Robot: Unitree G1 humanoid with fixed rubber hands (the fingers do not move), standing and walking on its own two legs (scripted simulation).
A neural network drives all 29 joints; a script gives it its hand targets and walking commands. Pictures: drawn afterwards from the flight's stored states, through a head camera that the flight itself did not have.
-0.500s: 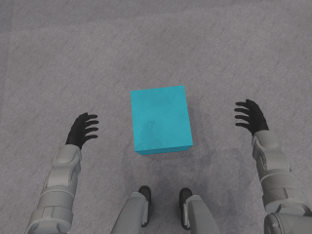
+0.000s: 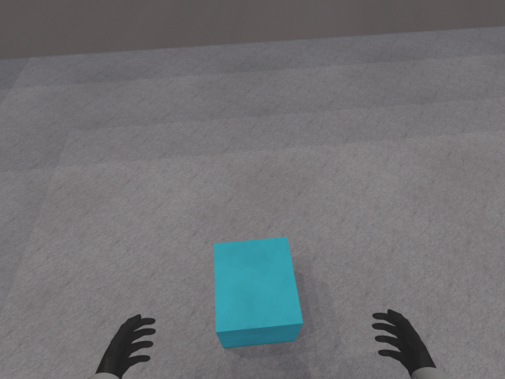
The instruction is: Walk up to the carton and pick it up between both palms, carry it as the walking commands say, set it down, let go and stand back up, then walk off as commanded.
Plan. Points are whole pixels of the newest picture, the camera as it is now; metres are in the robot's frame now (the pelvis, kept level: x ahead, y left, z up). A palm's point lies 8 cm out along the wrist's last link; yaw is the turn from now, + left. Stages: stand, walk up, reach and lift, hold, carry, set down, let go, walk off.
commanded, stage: let go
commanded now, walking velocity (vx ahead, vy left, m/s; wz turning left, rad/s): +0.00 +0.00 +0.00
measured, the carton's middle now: (255, 293) +0.46 +0.02 -0.64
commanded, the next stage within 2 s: stand in 0.48 s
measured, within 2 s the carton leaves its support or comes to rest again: neither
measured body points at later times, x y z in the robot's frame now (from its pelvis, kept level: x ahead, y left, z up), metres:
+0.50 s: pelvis +0.00 +0.00 +0.00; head +0.00 +0.00 +0.44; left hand +0.17 +0.23 -0.08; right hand +0.17 -0.25 -0.08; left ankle -0.01 +0.12 -0.74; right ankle -0.01 -0.12 -0.74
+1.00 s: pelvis +0.03 +0.01 +0.00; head +0.03 +0.02 +0.45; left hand +0.17 +0.30 -0.11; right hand +0.16 -0.29 -0.09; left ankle -0.01 +0.12 -0.74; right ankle -0.02 -0.12 -0.74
